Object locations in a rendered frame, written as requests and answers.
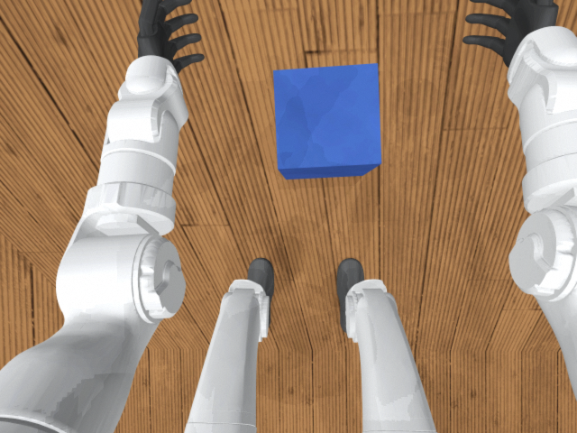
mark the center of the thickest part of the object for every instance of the robot left foot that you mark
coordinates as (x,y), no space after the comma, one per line
(261,272)

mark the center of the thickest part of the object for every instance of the robot right forearm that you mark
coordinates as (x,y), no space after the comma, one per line
(542,79)

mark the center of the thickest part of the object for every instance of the robot right upper arm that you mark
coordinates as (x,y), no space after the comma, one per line
(543,262)

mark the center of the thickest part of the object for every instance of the robot right hand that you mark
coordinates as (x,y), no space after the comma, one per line
(526,16)

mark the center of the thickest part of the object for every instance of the right robot thigh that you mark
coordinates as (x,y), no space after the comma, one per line
(393,397)

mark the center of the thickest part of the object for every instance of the robot left hand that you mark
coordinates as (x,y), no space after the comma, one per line
(153,37)

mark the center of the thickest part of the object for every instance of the robot left forearm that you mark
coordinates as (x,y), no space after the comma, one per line
(133,194)

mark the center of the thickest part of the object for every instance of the robot left upper arm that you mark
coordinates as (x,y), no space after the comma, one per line
(113,292)

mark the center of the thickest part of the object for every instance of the carton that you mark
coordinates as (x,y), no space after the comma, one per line
(327,121)

